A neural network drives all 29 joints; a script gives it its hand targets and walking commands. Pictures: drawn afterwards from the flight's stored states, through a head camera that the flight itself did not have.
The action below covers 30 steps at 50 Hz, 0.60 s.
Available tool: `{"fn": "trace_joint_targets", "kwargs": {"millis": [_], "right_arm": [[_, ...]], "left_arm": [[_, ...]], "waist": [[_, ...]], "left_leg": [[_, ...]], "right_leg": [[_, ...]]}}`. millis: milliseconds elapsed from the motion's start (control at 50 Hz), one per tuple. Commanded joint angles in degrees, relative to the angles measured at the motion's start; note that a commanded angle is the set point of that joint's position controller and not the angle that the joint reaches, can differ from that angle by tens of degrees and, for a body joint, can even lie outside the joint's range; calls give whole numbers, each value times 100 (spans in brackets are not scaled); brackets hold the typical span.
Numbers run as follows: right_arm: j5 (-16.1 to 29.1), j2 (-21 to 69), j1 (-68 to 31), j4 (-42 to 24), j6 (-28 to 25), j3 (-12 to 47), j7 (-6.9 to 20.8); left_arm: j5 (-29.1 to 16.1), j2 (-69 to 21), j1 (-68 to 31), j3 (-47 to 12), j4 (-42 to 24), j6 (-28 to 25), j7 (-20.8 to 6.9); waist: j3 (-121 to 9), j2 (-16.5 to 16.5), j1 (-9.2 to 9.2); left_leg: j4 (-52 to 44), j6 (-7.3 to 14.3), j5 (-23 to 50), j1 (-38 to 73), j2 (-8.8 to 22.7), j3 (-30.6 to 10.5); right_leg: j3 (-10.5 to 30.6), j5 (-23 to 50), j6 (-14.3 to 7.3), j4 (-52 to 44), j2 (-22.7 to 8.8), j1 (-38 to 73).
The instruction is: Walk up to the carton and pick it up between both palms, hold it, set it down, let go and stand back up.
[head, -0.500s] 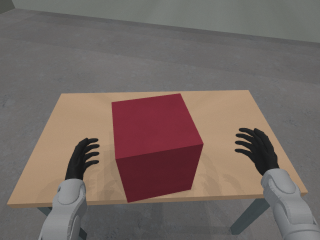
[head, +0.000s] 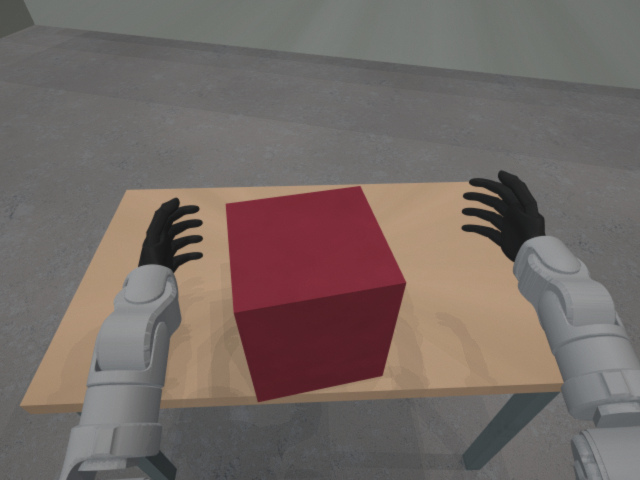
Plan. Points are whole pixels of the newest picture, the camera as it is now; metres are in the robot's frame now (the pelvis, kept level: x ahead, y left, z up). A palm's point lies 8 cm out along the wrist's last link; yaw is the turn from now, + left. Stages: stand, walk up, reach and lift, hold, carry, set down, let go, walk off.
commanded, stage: reach and lift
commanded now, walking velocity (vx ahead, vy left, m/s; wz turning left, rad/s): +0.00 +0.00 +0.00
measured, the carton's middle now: (308, 295) +0.41 +0.04 -0.02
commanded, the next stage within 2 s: none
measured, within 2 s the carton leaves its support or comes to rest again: neither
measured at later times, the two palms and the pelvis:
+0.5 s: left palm (167, 218) +0.39 +0.21 +0.16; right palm (497, 192) +0.42 -0.20 +0.17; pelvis +0.00 +0.00 +0.00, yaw +0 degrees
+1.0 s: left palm (171, 276) +0.38 +0.23 +0.05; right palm (467, 248) +0.41 -0.19 +0.09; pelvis +0.00 +0.00 +0.00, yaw +0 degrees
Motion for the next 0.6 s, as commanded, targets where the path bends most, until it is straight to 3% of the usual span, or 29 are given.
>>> {"fn": "trace_joint_targets", "kwargs": {"millis": [0,20,40,60,80,100,120,140,160,180,200,240,260,300,320,340,360,380,400,420,440,460,480,500,520,560,580], "right_arm": [[344,-932,-2732,-285,-53,413,3],[406,-999,-2840,107,-26,342,-7],[432,-1047,-3171,21,-54,260,-2],[461,-1169,-3358,168,-57,261,2],[348,-1140,-3349,501,7,227,-21],[415,-1145,-3289,417,-32,275,-6],[475,-972,-3676,237,-15,496,-39],[461,-1036,-3468,296,-10,471,-36],[570,-1057,-3878,326,23,531,-22],[481,-1130,-4336,14,-22,410,-23],[564,-957,-3983,360,16,635,-24],[494,-1117,-3966,723,13,537,-19],[638,-1010,-4202,954,27,697,6],[649,-1207,-4291,789,-35,571,-20],[613,-1157,-4544,532,-102,614,-19],[693,-1099,-4471,858,-46,800,12],[676,-977,-4334,1063,-65,816,-42],[533,-1048,-4275,1699,58,698,-25],[674,-836,-4357,1461,-8,884,-38],[632,-702,-3966,1760,-60,936,-36],[730,-713,-4068,1547,-129,1016,-18],[625,-669,-3965,1463,-217,956,-57],[494,-530,-4035,1382,-293,972,-75],[438,-605,-4064,1534,-368,793,-69],[230,-540,-3881,1695,-499,695,-54],[189,-465,-3546,1477,-739,756,-68],[159,-366,-3498,1741,-837,813,-76]], "left_arm": [[-335,1153,-2559,936,-72,24,-24],[-234,974,-2751,822,-136,74,12],[-298,1069,-3030,818,-631,41,32],[-177,1199,-3286,938,-423,42,102],[-179,1154,-3286,831,-90,116,88],[-238,1028,-3090,726,-48,127,79],[-212,1194,-3441,862,-88,150,54],[-202,1194,-3128,837,115,188,33],[-290,1379,-3691,813,210,123,75],[-408,1386,-4073,708,164,116,82],[-215,1397,-3789,844,370,76,135],[-253,1377,-3898,792,428,61,156],[-191,1395,-4097,829,666,64,139],[-282,1447,-4200,803,309,3,197],[-317,1535,-4406,756,289,-31,216],[-305,1632,-4365,800,846,-64,197],[-247,1652,-4251,785,1026,-81,161],[-161,1615,-4309,790,1553,-30,95],[-143,1574,-4371,778,1505,-90,91],[-221,1244,-3896,665,1502,-214,70],[-171,1287,-3901,702,1282,-266,74],[-247,1180,-3770,631,1490,-341,-49],[-217,1194,-3755,664,2102,-544,-116],[-198,1292,-4004,645,1725,-702,-143],[-120,1213,-3781,663,1860,-909,-165],[-27,1100,-3284,717,1713,-1167,-222],[6,998,-3233,741,2053,-1302,-249]], "waist": [[-1711,-258,964],[-1627,-27,815],[-2046,221,785],[-2020,270,886],[-1737,197,814],[-1784,147,807],[-1968,-44,1025],[-1986,-62,1001],[-2077,44,1036],[-2272,-114,988],[-2135,-57,1074],[-2118,59,973],[-2058,47,1044],[-2462,180,984],[-2872,14,1048],[-2496,-24,1139],[-2472,-15,1016],[-1941,130,999],[-2055,38,1073],[-2200,-55,994],[-2350,62,1122],[-2439,-58,996],[-2271,-99,1026],[-2423,49,912],[-2428,46,888],[-2626,127,959],[-2619,163,950]], "left_leg": [[-273,-17,1607,639,-79,-30],[-230,-98,1614,773,-90,-49],[-171,-157,1815,946,-70,-69],[-143,-182,1769,835,-52,-25],[-233,-183,1503,842,-63,20],[-208,-195,1754,924,-15,-76],[-170,-75,1737,700,-62,24],[-145,-88,1756,658,-78,47],[-183,-78,1547,616,-83,0],[-167,-49,1508,502,-62,7],[-166,-48,1590,484,-72,22],[-105,-139,1878,760,-33,-24],[-104,-109,1743,674,-23,5],[10,-201,2085,883,-40,-7],[-2,-167,2077,924,-28,-11],[-23,-118,1817,683,-25,-1],[-4,-142,2066,624,-64,32],[-76,-124,1747,527,-80,27],[-134,-101,1731,487,-61,6],[-62,-155,1971,742,-40,-16],[1,-180,2163,828,-41,-52],[17,-198,2368,873,-91,-65],[62,-143,2106,635,-104,-73],[31,-193,2162,794,-123,-115],[60,-219,2158,748,-121,-85],[186,-255,2595,1015,-114,-107],[187,-218,2498,1033,-118,-108]], "right_leg": [[254,1955,78,-509,376,-381],[183,1993,22,-498,405,-509],[183,2019,25,-474,402,-479],[167,1790,-4,-470,411,-491],[130,1642,18,-499,425,-678],[137,1907,10,-502,421,-616],[220,2025,80,-477,378,-428],[228,2143,71,-466,395,-300],[221,1902,86,-476,363,-440],[192,1918,91,-395,384,-433],[196,1923,82,-432,385,-314],[133,2182,77,-408,420,-459],[142,2025,86,-434,395,-535],[84,2287,25,-405,452,-429],[60,2231,83,-379,448,-298],[106,1957,85,-410,430,-408],[111,2597,165,-326,393,-237],[170,2118,129,-452,363,-428],[134,2265,147,-441,326,-290],[45,2427,154,-422,389,-326],[79,2569,140,-393,406,-294],[49,2879,179,-404,421,-182],[71,2768,222,-378,380,-224],[42,2615,147,-435,394,-322],[-20,2648,185,-373,427,-374],[9,3028,160,-356,430,-228],[22,3102,208,-322,386,-324]]}}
